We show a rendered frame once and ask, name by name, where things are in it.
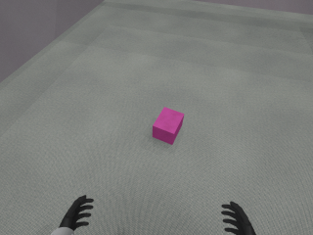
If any robot left hand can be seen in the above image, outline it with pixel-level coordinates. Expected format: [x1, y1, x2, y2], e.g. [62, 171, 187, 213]
[59, 195, 94, 231]

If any carton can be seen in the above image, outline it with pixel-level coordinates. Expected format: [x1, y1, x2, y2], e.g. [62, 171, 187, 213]
[152, 107, 184, 145]

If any robot right hand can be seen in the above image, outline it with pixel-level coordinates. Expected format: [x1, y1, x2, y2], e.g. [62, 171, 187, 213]
[221, 201, 256, 235]

